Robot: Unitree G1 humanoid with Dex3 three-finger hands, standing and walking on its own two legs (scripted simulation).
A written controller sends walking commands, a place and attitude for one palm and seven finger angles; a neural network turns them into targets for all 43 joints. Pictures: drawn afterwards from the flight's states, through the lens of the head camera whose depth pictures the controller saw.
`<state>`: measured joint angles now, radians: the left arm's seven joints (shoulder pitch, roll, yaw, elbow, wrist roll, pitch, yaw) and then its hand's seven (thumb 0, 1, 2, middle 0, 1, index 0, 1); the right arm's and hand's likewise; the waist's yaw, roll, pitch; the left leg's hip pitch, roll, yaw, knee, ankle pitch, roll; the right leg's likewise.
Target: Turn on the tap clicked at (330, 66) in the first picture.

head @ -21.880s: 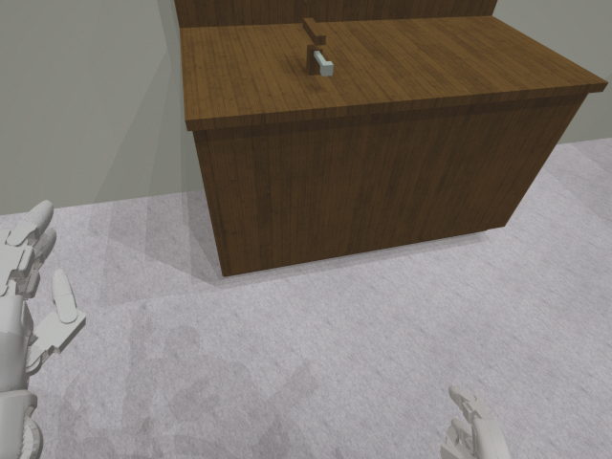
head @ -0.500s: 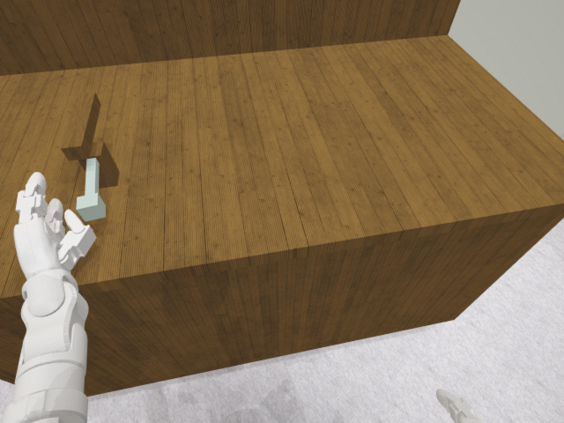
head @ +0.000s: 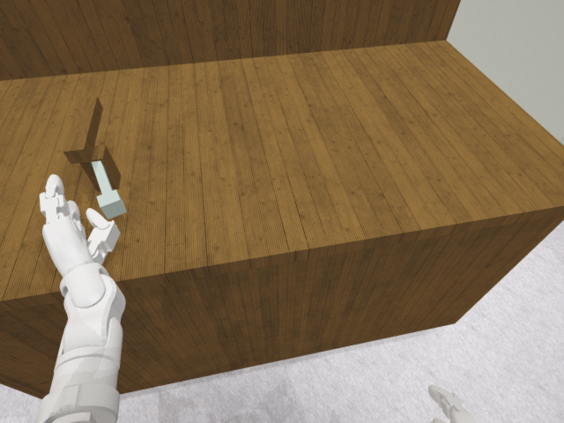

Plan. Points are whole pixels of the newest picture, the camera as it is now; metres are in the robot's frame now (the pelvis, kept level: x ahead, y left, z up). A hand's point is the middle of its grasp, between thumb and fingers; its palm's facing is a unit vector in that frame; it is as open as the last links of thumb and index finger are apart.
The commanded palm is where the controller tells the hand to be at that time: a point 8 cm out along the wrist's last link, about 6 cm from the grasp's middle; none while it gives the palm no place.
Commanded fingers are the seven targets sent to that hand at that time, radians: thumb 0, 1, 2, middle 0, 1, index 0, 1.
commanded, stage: push the lever round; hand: left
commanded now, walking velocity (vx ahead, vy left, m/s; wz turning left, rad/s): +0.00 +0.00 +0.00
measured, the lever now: (111, 204) +0.40 +0.27 +0.09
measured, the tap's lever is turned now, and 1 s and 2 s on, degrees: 19 48 70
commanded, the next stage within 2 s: lift the hand up off the lever in 1.70 s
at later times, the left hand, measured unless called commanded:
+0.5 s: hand (146, 211) +0.40 +0.23 +0.08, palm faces +0.69 -0.72 -0.06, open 7.8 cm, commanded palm +0.35 +0.25 +0.09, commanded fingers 0.00 0.90 0.90 -0.15 -0.15 -0.15 -0.15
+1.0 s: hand (159, 204) +0.41 +0.21 +0.08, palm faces +0.77 -0.63 -0.06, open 7.8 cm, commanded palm +0.36 +0.23 +0.09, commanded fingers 0.00 0.90 0.90 -0.15 -0.15 -0.15 -0.15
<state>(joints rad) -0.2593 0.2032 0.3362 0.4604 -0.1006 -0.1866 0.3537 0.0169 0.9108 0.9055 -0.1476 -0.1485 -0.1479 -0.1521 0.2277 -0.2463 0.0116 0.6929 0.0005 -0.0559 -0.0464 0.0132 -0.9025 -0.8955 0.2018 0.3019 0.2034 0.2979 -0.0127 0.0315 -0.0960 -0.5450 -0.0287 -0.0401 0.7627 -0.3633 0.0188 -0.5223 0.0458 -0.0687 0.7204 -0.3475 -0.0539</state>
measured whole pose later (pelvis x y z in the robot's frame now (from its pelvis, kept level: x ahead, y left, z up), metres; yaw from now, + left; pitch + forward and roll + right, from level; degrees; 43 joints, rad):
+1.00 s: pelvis +0.00 -0.01 +0.00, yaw +0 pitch +10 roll -1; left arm -0.48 0.06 0.30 0.62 0.05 -0.11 0.76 0.02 0.92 0.90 -0.15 -0.15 -0.15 -0.15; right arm 0.21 -0.22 -0.02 0.74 -0.05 0.01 0.00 0.01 -0.90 -0.90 0.20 0.30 0.20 0.30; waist -0.04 0.03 -0.12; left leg -0.57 -0.02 -0.05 0.77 -0.37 0.00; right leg -0.55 0.05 -0.08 0.73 -0.36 -0.07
